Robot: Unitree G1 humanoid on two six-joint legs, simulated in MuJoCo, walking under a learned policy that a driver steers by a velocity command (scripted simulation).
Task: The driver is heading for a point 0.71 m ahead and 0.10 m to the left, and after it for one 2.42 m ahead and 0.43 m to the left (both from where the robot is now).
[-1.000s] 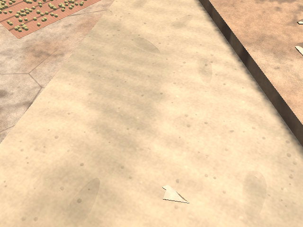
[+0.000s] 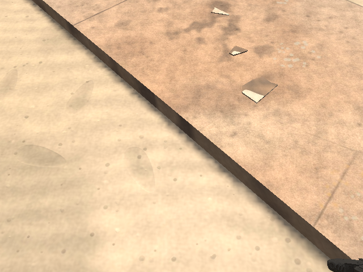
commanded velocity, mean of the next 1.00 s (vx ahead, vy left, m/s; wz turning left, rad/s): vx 0.50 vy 0.00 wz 0.00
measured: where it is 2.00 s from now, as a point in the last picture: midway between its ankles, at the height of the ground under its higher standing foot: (168, 116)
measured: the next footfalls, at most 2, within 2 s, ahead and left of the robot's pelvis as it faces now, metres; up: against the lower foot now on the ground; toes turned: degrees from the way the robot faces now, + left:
left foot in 0.20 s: +0.30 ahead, +0.15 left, +0.00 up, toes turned -4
right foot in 0.66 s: +0.51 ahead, -0.07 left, +0.00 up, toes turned -7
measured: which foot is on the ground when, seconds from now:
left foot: up 0.00-0.18, down 0.20-0.68, up 0.70-1.00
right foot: down 0.00-0.22, up 0.24-0.64, down 0.66-1.00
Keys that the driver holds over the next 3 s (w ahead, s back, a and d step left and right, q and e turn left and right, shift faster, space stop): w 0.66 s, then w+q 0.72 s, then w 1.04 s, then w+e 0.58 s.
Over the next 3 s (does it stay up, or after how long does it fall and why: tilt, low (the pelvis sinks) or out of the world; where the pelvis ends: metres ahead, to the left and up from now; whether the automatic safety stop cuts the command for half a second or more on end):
stays up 1.72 0.40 0.06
